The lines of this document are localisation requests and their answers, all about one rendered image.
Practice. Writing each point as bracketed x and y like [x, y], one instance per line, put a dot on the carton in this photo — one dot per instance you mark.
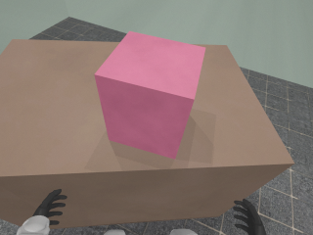
[147, 87]

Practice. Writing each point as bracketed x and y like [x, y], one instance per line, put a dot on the left robot forearm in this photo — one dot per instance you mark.
[35, 225]

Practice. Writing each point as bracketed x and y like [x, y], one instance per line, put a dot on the robot right hand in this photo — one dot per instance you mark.
[253, 221]

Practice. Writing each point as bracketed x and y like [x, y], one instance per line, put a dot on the pedestal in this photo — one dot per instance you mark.
[53, 136]

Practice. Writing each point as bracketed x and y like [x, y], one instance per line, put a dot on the robot left hand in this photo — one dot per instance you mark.
[47, 205]

